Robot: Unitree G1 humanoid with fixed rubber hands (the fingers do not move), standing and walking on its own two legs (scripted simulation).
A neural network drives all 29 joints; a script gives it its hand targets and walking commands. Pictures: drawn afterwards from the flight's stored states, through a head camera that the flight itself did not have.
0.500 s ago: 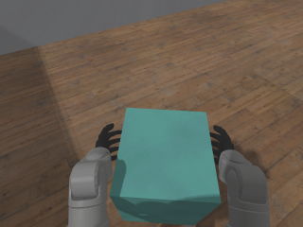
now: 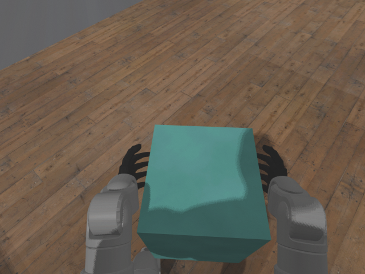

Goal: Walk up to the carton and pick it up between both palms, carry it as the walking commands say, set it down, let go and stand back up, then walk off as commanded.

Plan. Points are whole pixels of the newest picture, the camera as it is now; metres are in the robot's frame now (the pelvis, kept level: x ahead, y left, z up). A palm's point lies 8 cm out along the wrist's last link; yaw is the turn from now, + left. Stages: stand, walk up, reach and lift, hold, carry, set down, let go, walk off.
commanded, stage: carry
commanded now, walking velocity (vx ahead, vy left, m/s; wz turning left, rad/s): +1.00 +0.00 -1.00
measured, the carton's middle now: (199, 198) +0.27 +0.00 -0.01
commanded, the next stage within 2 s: none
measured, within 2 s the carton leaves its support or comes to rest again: neither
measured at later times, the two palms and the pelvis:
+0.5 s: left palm (234, 43) +0.76 -0.11 +0.07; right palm (331, 71) +0.61 -0.35 +0.07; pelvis +0.45 -0.09 -0.02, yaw -31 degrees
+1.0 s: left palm out of the picture +1.09 -0.60 +0.08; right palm out of the picture +0.83 -0.73 +0.07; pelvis +0.83 -0.42 -0.01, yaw -64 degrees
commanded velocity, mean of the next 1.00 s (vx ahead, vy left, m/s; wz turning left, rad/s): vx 1.00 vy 0.00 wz -1.00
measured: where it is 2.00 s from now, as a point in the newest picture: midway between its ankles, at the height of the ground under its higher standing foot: outside the picture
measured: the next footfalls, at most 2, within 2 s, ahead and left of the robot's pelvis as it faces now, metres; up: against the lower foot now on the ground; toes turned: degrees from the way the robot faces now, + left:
left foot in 0.10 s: +0.33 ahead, +0.16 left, +0.00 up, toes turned +0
right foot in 0.54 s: +0.62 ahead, -0.25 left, +0.00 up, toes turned -40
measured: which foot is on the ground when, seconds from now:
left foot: up 0.00-0.08, down 0.10-0.54, up 0.56-0.90, down 0.92-1.00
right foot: down 0.00-0.14, up 0.16-0.52, down 0.54-0.90, up 0.92-1.00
